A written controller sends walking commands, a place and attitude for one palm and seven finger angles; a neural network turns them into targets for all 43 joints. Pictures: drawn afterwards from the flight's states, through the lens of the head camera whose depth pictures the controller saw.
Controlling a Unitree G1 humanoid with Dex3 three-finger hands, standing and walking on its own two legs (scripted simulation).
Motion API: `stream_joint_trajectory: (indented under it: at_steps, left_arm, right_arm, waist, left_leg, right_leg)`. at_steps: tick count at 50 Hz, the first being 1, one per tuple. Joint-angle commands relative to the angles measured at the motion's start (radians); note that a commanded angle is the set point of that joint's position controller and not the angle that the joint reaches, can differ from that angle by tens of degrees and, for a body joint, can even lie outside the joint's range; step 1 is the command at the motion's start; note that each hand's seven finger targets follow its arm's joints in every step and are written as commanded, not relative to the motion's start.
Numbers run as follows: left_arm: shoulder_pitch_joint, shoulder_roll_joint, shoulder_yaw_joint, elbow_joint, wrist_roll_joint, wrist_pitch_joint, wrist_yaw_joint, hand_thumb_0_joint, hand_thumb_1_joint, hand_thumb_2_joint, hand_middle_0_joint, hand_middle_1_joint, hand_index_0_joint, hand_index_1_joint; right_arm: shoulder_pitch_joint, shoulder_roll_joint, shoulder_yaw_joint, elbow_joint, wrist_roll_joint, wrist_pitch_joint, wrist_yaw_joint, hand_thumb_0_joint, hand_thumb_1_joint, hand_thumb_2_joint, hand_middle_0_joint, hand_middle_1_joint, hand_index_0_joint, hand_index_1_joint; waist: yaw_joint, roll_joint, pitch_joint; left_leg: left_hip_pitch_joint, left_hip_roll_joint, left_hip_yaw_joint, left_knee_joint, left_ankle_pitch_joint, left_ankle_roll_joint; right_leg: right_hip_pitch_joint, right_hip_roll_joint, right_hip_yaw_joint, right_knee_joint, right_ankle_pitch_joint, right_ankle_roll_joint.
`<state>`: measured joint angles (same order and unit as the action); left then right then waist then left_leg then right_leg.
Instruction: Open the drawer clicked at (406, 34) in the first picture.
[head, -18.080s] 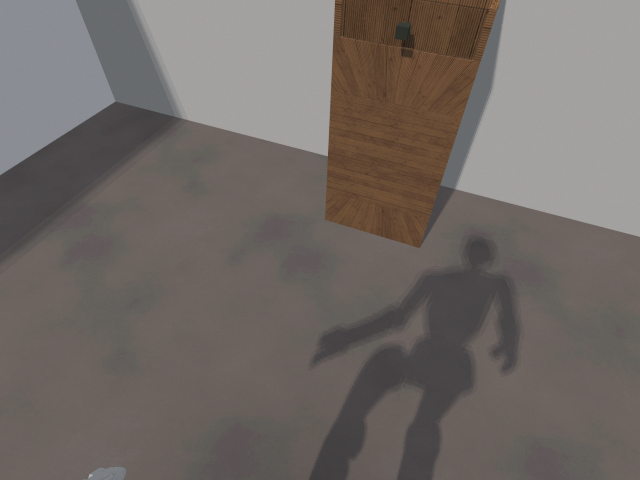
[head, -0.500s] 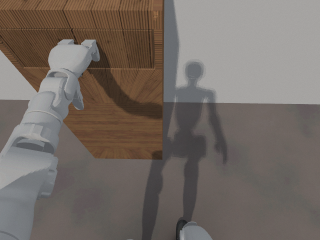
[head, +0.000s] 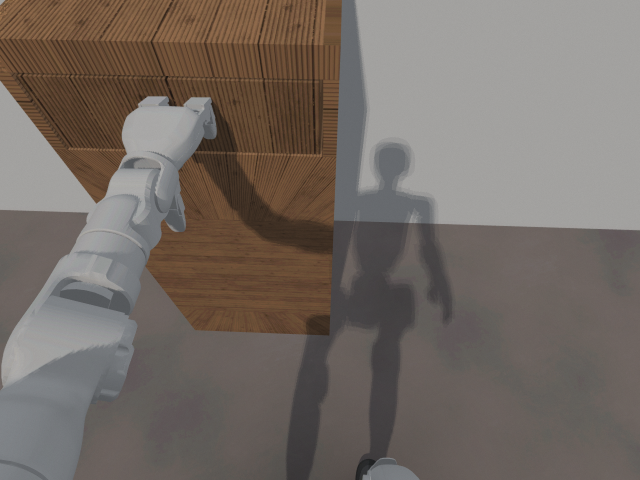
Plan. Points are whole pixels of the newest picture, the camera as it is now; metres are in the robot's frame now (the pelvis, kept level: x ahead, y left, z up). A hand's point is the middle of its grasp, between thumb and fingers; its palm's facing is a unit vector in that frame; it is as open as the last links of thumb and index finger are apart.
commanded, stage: lower the fingers behind the handle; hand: left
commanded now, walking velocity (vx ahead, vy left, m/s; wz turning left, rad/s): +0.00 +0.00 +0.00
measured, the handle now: (173, 137) +0.54 +0.18 +0.11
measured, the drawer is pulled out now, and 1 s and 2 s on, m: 0.00 0.00 0.00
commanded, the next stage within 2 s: close the thumb around the handle in 0.04 s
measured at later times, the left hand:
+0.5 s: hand (180, 164) +0.50 +0.17 +0.09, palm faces -0.02 +0.01 -1.00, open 10.2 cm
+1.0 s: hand (179, 169) +0.50 +0.18 +0.09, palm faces -0.03 +0.00 -1.00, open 6.5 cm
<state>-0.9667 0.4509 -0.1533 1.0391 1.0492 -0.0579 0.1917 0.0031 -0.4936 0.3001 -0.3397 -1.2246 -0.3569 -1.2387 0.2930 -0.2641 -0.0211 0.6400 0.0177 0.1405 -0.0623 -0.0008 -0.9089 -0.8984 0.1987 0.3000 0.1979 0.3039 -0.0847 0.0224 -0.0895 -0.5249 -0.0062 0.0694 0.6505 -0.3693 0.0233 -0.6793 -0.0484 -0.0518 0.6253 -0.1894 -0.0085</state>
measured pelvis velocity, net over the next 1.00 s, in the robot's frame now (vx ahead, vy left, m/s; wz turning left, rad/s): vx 0.00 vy -0.01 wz -0.01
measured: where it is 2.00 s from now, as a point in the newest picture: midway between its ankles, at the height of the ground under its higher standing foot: outside the picture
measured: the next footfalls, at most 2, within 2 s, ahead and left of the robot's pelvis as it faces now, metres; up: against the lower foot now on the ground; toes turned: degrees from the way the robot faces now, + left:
none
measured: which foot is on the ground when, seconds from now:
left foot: down 0.00-1.00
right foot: down 0.00-1.00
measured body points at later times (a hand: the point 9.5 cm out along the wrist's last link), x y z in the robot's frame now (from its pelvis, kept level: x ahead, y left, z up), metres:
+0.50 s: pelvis +0.00 -0.01 +0.00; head +0.07 -0.02 +0.44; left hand +0.49 +0.17 +0.15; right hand +0.03 -0.28 -0.13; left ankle -0.04 +0.10 -0.72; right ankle +0.06 -0.12 -0.72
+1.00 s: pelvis +0.00 -0.01 +0.00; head +0.08 -0.03 +0.44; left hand +0.49 +0.17 +0.14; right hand +0.05 -0.28 -0.13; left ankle -0.04 +0.10 -0.72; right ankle +0.06 -0.12 -0.72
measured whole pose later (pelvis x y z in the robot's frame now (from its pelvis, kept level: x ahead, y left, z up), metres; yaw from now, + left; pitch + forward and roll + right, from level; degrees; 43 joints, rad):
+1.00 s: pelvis +0.00 -0.01 +0.00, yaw +0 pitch +14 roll +1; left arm -0.92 0.48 -0.11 1.01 1.05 -0.08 0.19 0.01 0.54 0.79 -0.35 -1.35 -0.41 -1.35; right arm 0.31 -0.27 -0.03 0.66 0.02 0.13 -0.07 0.00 -0.91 -0.90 0.20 0.30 0.20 0.30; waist -0.09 0.03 -0.08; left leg -0.51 0.00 0.07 0.63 -0.36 0.01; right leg -0.67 -0.04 -0.05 0.61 -0.18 -0.02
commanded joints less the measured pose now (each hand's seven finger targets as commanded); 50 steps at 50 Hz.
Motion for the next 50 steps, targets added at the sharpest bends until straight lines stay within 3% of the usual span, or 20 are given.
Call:
stream_joint_trajectory:
  at_steps: [1,2,3,6,7,11,13,15,22,26,32,35,36,40,42,47,50]
  left_arm:
    - [-0.505,0.219,0.073,-0.156,-0.004,0.010,0.029,0.000,-0.500,0.300,-0.300,-1.200,-0.300,-1.200]
    - [-0.508,0.233,0.080,-0.175,-0.002,0.007,0.032,0.000,-0.500,0.300,-0.300,-1.200,-0.300,-1.200]
    - [-0.489,0.202,0.059,-0.165,-0.001,0.009,0.031,0.000,-0.500,0.300,-0.300,-1.200,-0.300,-1.200]
    - [-0.489,0.183,0.051,-0.154,-0.007,0.011,0.032,0.000,-0.500,0.300,-0.300,-1.200,-0.300,-1.200]
    - [-0.499,0.178,0.040,-0.156,-0.004,0.014,0.033,0.000,-0.500,0.300,-0.300,-1.200,-0.300,-1.200]
    - [-0.522,0.200,0.058,-0.146,0.000,0.019,0.035,0.000,-0.276,0.396,-0.316,-1.224,-0.316,-1.224]
    - [-0.526,0.183,0.039,-0.157,0.002,0.020,0.035,0.000,-0.164,0.444,-0.324,-1.236,-0.324,-1.236]
    - [-0.514,0.207,0.059,-0.139,0.003,0.021,0.033,0.000,-0.052,0.492,-0.332,-1.248,-0.332,-1.248]
    - [-0.514,0.184,0.035,-0.145,-0.002,0.010,0.024,0.000,0.340,0.660,-0.360,-1.290,-0.360,-1.290]
    - [-0.501,0.241,0.082,-0.135,-0.007,0.003,0.022,0.000,0.564,0.756,-0.376,-1.314,-0.376,-1.314]
    - [-0.476,0.250,0.088,-0.151,-0.012,-0.010,0.016,0.000,0.900,0.900,-0.400,-1.350,-0.400,-1.350]
    - [-0.501,0.266,0.099,-0.220,-0.011,-0.033,0.025,0.000,0.900,0.900,-0.400,-1.350,-0.400,-1.350]
    - [-0.495,0.282,0.119,-0.226,-0.013,-0.043,0.032,0.000,0.900,0.900,-0.400,-1.350,-0.400,-1.350]
    - [-0.455,0.259,0.104,-0.192,-0.016,-0.026,0.039,0.000,0.900,0.900,-0.400,-1.350,-0.400,-1.350]
    - [-0.462,0.298,0.131,-0.195,-0.013,-0.026,0.042,0.000,0.900,0.900,-0.400,-1.350,-0.400,-1.350]
    - [-0.454,0.286,0.121,-0.192,-0.015,-0.022,0.042,0.000,0.900,0.900,-0.400,-1.350,-0.400,-1.350]
    - [-0.392,0.269,0.123,-0.214,-0.020,-0.027,0.036,0.000,0.900,0.900,-0.400,-1.350,-0.400,-1.350]
  right_arm:
    - [0.105,-0.152,-0.056,-0.060,-0.001,-0.013,-0.011,0.000,-0.900,-0.900,0.200,0.300,0.200,0.300]
    - [0.106,-0.151,-0.056,-0.062,-0.002,-0.014,-0.009,0.000,-0.900,-0.900,0.200,0.300,0.200,0.300]
    - [0.105,-0.146,-0.057,-0.063,-0.002,-0.013,-0.008,0.000,-0.900,-0.900,0.200,0.300,0.200,0.300]
    - [0.104,-0.150,-0.059,-0.054,-0.002,-0.013,-0.007,0.000,-0.900,-0.900,0.200,0.300,0.200,0.300]
    - [0.108,-0.150,-0.059,-0.052,-0.001,-0.013,-0.007,0.000,-0.900,-0.900,0.200,0.300,0.200,0.300]
    - [0.119,-0.156,-0.061,-0.040,-0.003,-0.018,-0.008,0.000,-0.900,-0.900,0.200,0.300,0.200,0.300]
    - [0.117,-0.150,-0.061,-0.040,-0.004,-0.018,-0.007,0.000,-0.900,-0.900,0.200,0.300,0.200,0.300]
    - [0.119,-0.153,-0.060,-0.039,-0.003,-0.018,-0.009,0.000,-0.900,-0.900,0.200,0.300,0.200,0.300]
    - [0.115,-0.151,-0.059,-0.042,-0.002,-0.024,-0.011,0.000,-0.900,-0.900,0.200,0.300,0.200,0.300]
    - [0.114,-0.159,-0.056,-0.044,-0.002,-0.027,-0.016,0.000,-0.900,-0.900,0.200,0.300,0.200,0.300]
    - [0.113,-0.154,-0.057,-0.052,-0.001,-0.027,-0.016,0.000,-0.900,-0.900,0.200,0.300,0.200,0.300]
    - [0.103,-0.151,-0.058,-0.060,-0.002,-0.029,-0.019,0.000,-0.900,-0.900,0.200,0.300,0.200,0.300]
    - [0.105,-0.150,-0.061,-0.057,-0.005,-0.030,-0.019,0.000,-0.900,-0.900,0.200,0.300,0.200,0.300]
    - [0.099,-0.148,-0.060,-0.056,-0.001,-0.028,-0.019,0.000,-0.900,-0.900,0.200,0.300,0.200,0.300]
    - [0.102,-0.153,-0.059,-0.052,-0.002,-0.027,-0.020,0.000,-0.900,-0.900,0.200,0.300,0.200,0.300]
    - [0.093,-0.151,-0.059,-0.053,-0.002,-0.024,-0.023,0.000,-0.900,-0.900,0.200,0.300,0.200,0.300]
    - [0.083,-0.146,-0.059,-0.062,-0.002,-0.021,-0.020,0.000,-0.900,-0.900,0.200,0.300,0.200,0.300]
  waist:
    - [-0.045,-0.040,-0.360]
    - [-0.036,-0.014,-0.382]
    - [-0.034,-0.010,-0.375]
    - [-0.048,-0.041,-0.348]
    - [-0.047,-0.022,-0.342]
    - [-0.054,-0.049,-0.351]
    - [-0.054,-0.013,-0.363]
    - [-0.049,-0.028,-0.353]
    - [-0.057,-0.017,-0.353]
    - [-0.050,-0.054,-0.350]
    - [-0.036,-0.030,-0.367]
    - [-0.034,-0.012,-0.386]
    - [-0.032,-0.035,-0.404]
    - [-0.026,-0.025,-0.383]
    - [-0.023,-0.037,-0.396]
    - [-0.024,-0.033,-0.386]
    - [0.000,-0.021,-0.404]
  left_leg:
    - [0.036,-0.018,-0.045,-0.098,0.216,0.013]
    - [0.039,-0.020,-0.043,-0.098,0.219,0.012]
    - [0.041,-0.021,-0.044,-0.100,0.219,0.010]
    - [0.039,-0.017,-0.046,-0.101,0.208,0.012]
    - [0.037,-0.018,-0.047,-0.103,0.196,0.011]
    - [0.030,-0.018,-0.048,-0.102,0.191,0.015]
    - [0.039,-0.020,-0.043,-0.100,0.192,0.013]
    - [0.022,-0.021,-0.045,-0.104,0.168,0.014]
    - [0.026,-0.021,-0.041,-0.102,0.165,0.015]
    - [-0.002,-0.023,-0.038,-0.107,0.143,0.018]
    - [0.004,-0.024,-0.032,-0.104,0.170,0.016]
    - [0.012,-0.026,-0.031,-0.101,0.181,0.018]
    - [0.016,-0.025,-0.032,-0.096,0.199,0.020]
    - [0.016,-0.026,-0.029,-0.105,0.189,0.016]
    - [0.013,-0.025,-0.029,-0.105,0.207,0.017]
    - [0.013,-0.026,-0.025,-0.111,0.205,0.017]
    - [0.031,-0.024,-0.022,-0.115,0.234,0.013]
  right_leg:
    - [0.322,0.052,0.037,-0.050,0.098,-0.022]
    - [0.333,0.051,0.042,-0.047,0.103,-0.022]
    - [0.326,0.052,0.037,-0.047,0.100,-0.025]
    - [0.311,0.053,0.036,-0.057,0.085,-0.024]
    - [0.300,0.052,0.038,-0.058,0.075,-0.023]
    - [0.310,0.053,0.039,-0.060,0.071,-0.023]
    - [0.307,0.051,0.040,-0.058,0.077,-0.022]
    - [0.312,0.050,0.042,-0.060,0.058,-0.021]
    - [0.312,0.049,0.046,-0.064,0.062,-0.020]
    - [0.346,0.045,0.053,-0.071,0.053,-0.017]
    - [0.363,0.044,0.054,-0.064,0.085,-0.016]
    - [0.375,0.044,0.059,-0.063,0.101,-0.017]
    - [0.395,0.044,0.061,-0.062,0.118,-0.017]
    - [0.382,0.046,0.053,-0.062,0.106,-0.016]
    - [0.401,0.044,0.056,-0.061,0.128,-0.015]
    - [0.406,0.043,0.057,-0.066,0.130,-0.014]
    - [0.422,0.045,0.049,-0.058,0.155,-0.019]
